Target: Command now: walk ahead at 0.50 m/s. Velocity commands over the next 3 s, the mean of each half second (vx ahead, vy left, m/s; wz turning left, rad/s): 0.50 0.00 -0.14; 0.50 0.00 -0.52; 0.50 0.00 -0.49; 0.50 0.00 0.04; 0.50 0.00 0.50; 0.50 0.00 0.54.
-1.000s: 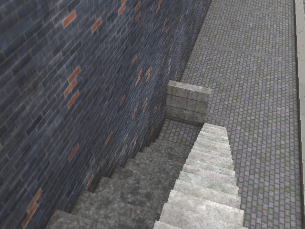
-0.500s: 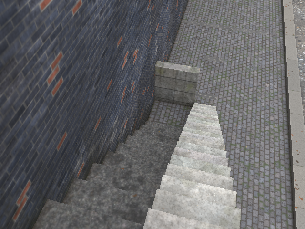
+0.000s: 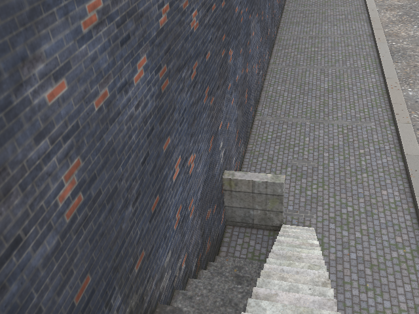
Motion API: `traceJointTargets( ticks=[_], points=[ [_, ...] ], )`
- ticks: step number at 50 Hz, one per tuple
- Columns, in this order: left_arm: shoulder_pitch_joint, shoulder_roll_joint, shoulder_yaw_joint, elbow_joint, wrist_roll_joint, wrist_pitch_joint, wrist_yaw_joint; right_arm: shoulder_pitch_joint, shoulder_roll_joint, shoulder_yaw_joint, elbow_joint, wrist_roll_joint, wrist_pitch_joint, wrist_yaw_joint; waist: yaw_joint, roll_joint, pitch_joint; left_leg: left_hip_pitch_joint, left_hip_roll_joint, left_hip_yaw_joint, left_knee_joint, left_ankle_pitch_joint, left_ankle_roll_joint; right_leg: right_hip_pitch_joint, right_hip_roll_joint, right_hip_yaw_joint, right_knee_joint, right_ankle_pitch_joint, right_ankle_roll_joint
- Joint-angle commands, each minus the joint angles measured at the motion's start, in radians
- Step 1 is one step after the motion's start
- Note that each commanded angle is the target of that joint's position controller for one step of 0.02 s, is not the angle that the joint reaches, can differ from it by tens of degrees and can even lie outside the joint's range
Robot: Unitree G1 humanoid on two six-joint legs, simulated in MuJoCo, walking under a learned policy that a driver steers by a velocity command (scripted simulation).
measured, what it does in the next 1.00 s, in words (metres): goes down, turning right: left foot 0.21 m lower, then right foot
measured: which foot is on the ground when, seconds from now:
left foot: up 0.00-0.30, down 0.32-1.00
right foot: down 0.00-0.32, up 0.34-0.96, down 0.98-1.00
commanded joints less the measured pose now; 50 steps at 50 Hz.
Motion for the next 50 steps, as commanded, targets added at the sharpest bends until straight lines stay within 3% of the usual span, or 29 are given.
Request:
traceJointTargets(
  ticks=[1,3,6,7,8,9,11,12,13,14,15,16,17,18,19,20,21,23,27,31,38,43,44,45,46,47,48,49,50],
  points=[
    [0.077,0.097,0.024,0.005,0.006,-0.017,0.016,-0.069,-0.064,-0.019,-0.012,-0.002,-0.023,-0.004,0.034,-0.21,0.328,-0.407,0.034,-0.131,-0.14,0.114,0.049,0.102,-0.27,0.366,-0.226,-0.022,-0.203],
    [-0.083,0.076,0.008,-0.062,0.026,-0.017,0.009,-0.073,-0.076,-0.031,-0.023,0.012,-0.021,0.011,-0.02,-0.225,0.293,-0.187,-0.007,-0.112,-0.328,0.274,0.068,-0.14,-0.231,0.24,-0.118,0.047,-0.12],
    [-0.017,0.118,0.011,-0.057,0.036,-0.01,0.019,-0.074,-0.054,-0.036,-0.029,-0.033,-0.033,0.015,0.008,-0.192,0.267,-0.137,-0.013,-0.104,-0.336,0.354,0.097,-0.173,-0.27,0.287,-0.047,0.111,-0.113],
    [-0.074,0.072,-0.011,-0.085,0.015,-0.018,0.024,-0.074,-0.072,-0.043,-0.024,-0.05,-0.041,0.029,-0.024,-0.193,0.251,-0.005,0.025,-0.083,-0.47,0.543,0.099,-0.247,-0.24,0.212,0.016,0.09,-0.087],
    [-0.133,0.11,-0.01,-0.134,0.015,-0.012,0.035,-0.083,-0.056,-0.039,-0.025,-0.073,-0.043,0.054,-0.013,-0.189,0.257,0.211,0.012,-0.002,-0.624,0.633,0.104,-0.376,-0.196,0.115,0.041,0.038,-0.047],
    [-0.247,0.224,0.021,-0.169,0.156,-0.046,0.049,-0.302,0.041,0.034,-0.139,-0.215,-0.08,0.098,0.018,-0.129,0.25,0.411,0.033,0.068,-0.62,0.77,0.051,-0.544,-0.193,0.115,-0.032,-0.267,-0.059],
    [-0.238,0.244,0.03,-0.167,0.174,-0.062,0.082,-0.347,0.015,0.035,-0.186,-0.167,-0.091,0.106,0.032,-0.08,0.307,0.428,0.097,-0.01,-0.76,0.624,0.026,-0.459,-0.244,0.175,0.017,-0.292,-0.092],
    [-0.065,0.052,-0.031,-0.116,-0.038,-0.035,0.098,-0.027,-0.068,-0.053,-0.067,0.029,-0.067,0.095,0.05,-0.243,0.289,0.367,0.109,-0.045,-1.0,0.589,0.071,-0.243,-0.171,0.144,0.231,0.001,-0.107],
    [-0.045,0.047,-0.06,-0.12,-0.082,-0.007,0.105,0.082,-0.093,-0.064,-0.054,0.017,-0.047,0.102,0.027,-0.252,0.255,0.424,0.097,-0.022,-1.049,0.555,0.099,-0.137,-0.187,0.153,0.371,0.244,-0.124],
    [0.42,0.141,-0.043,0.131,0.275,-0.039,0.048,0.053,0.101,0.071,-0.045,-0.372,-0.082,0.117,0.082,0.181,0.431,0.464,0.166,-0.028,-1.25,0.763,0.056,-0.124,-0.183,0.221,0.537,-0.044,-0.031],
    [0.225,0.292,-0.004,0.05,0.219,-0.035,0.001,0.153,0.123,0.047,-0.071,-0.344,-0.08,0.123,-0.073,0.123,0.359,0.652,0.141,0.096,-1.348,0.631,0.04,-0.24,-0.173,0.236,0.741,-0.153,-0.055],
    [0.111,0.351,0.022,-0.012,0.235,-0.021,-0.053,0.35,0.026,0.02,-0.007,-0.294,-0.089,0.132,-0.183,0.202,0.162,1.028,0.104,0.121,-1.103,0.482,0.056,-0.441,0.063,0.155,1.115,-0.206,-0.056],
    [0.226,0.262,0.04,-0.033,0.15,-0.048,-0.082,0.496,-0.156,0.005,0.015,-0.267,-0.104,0.162,-0.166,0.409,-0.112,1.34,0.234,-0.039,-0.628,1.01,0.114,-0.748,0.188,0.228,1.612,-0.423,-0.03],
    [0.157,0.164,0.015,-0.225,0.181,-0.095,-0.132,0.459,-0.377,-0.042,0.01,-0.146,-0.117,0.165,-0.102,0.517,-0.247,1.427,0.507,-0.676,-0.904,0.125,0.357,-1.11,0.186,0.276,1.518,-0.287,-0.067],
    [-0.018,0.204,0.003,-0.202,0.076,-0.111,-0.079,0.314,-0.258,-0.019,-0.015,-0.219,-0.098,0.163,-0.189,0.011,0.039,1.207,0.496,-0.389,-0.899,0.387,0.279,-1.192,0.064,0.229,1.704,-0.228,-0.016],
    [-0.083,0.164,-0.021,-0.234,0.079,-0.12,-0.07,0.225,-0.19,0.023,-0.049,-0.209,-0.114,0.158,-0.164,-0.062,0.081,1.042,0.374,-0.199,-0.854,0.461,0.195,-1.189,0.047,0.195,1.647,-0.106,-0.035],
    [0.01,0.124,-0.022,-0.248,0.073,-0.109,-0.061,0.059,-0.147,0.044,-0.111,-0.21,-0.125,0.148,0.001,0.01,0.079,0.741,0.434,-0.248,-0.893,0.489,0.239,-1.061,-0.067,0.263,1.614,0.101,-0.038],
    [-0.02,0.081,-0.057,-0.251,0.113,-0.112,-0.088,-0.057,-0.012,0.09,-0.199,-0.243,-0.153,0.093,0.048,-0.13,0.126,0.492,0.315,-0.06,-0.936,0.31,0.166,-0.966,-0.116,0.188,1.486,0.22,-0.016],
    [-0.134,0.151,-0.051,-0.356,0.145,-0.067,-0.121,0.054,-0.008,0.119,-0.181,-0.284,-0.239,0.014,-0.009,-0.071,0.183,0.254,0.272,0.061,-1.025,0.016,0.253,-0.906,-0.172,0.119,0.957,0.567,0.053],
    [-0.084,0.108,-0.058,-0.346,0.143,-0.054,-0.085,0.187,-0.125,0.093,-0.12,-0.276,-0.21,0.035,-0.019,-0.116,0.103,0.658,0.388,-0.125,-0.916,0.1,0.317,-1.22,-0.174,0.267,0.965,0.546,0.04],
    [-0.311,0.159,-0.043,-0.41,0.149,-0.047,-0.057,0.13,-0.039,0.106,-0.15,-0.249,-0.228,0.038,-0.056,-0.082,0.146,0.62,0.359,0.002,-0.881,-0.009,0.268,-1.224,-0.208,0.181,1.032,0.45,0.06],
    [-0.5,0.141,-0.049,-0.558,0.16,-0.026,-0.021,0.109,-0.085,0.108,-0.18,-0.253,-0.291,0.029,-0.099,-0.017,0.13,0.656,0.441,0.045,-0.875,-0.148,0.186,-1.124,-0.257,0.164,0.948,0.259,0.074],
    [-0.518,0.12,-0.058,-0.576,0.163,-0.024,-0.016,0.096,-0.078,0.104,-0.164,-0.23,-0.308,0.024,-0.099,0.006,0.172,0.688,0.468,-0.006,-0.863,-0.211,0.176,-1.183,-0.273,0.218,0.86,0.234,0.095],
    [-0.343,0.158,0.015,-0.501,-0.193,0.074,0.051,-0.028,-0.139,0.029,-0.12,0.006,-0.223,0.142,-0.034,0.108,0.04,0.589,0.448,0.029,-0.721,-0.046,0.092,-0.673,-0.248,0.237,0.352,0.401,0.043],
    [-0.278,0.2,0.026,-0.452,-0.128,0.128,0.069,-0.024,-0.105,0.062,-0.151,-0.024,-0.18,0.219,-0.042,0.034,-0.041,0.362,0.365,0.21,-0.674,-0.062,0.052,-0.236,-0.099,0.03,0.361,0.494,0.069],
    [-0.167,0.222,0.058,-0.418,-0.042,0.16,0.087,-0.016,-0.095,0.074,-0.136,-0.044,-0.135,0.242,0.02,0.182,-0.051,0.266,0.332,0.302,-0.669,-0.015,0.017,-0.026,0.041,-0.113,0.473,0.401,0.075],
    [-0.127,0.235,0.08,-0.409,-0.08,0.178,0.087,-0.089,-0.112,0.068,-0.166,-0.037,-0.083,0.239,0.093,0.199,-0.029,0.317,0.301,0.376,-0.535,-0.153,-0.028,-0.072,0.052,-0.146,0.426,0.325,0.1],
    [-0.219,0.252,0.074,-0.453,-0.062,0.188,0.078,-0.101,-0.098,0.072,-0.191,-0.007,-0.056,0.226,0.075,0.118,0.027,0.412,0.276,0.366,-0.395,-0.233,-0.037,-0.18,0.015,-0.062,0.193,0.291,0.072],
    [-0.284,0.293,0.071,-0.465,-0.047,0.182,0.065,-0.003,-0.069,0.073,-0.213,0.027,-0.041,0.192,0.005,-0.198,0.002,0.292,0.201,0.414,-0.174,-0.428,-0.068,-0.054,-0.058,0.026,0.223,0.612,0.05]
  ],
)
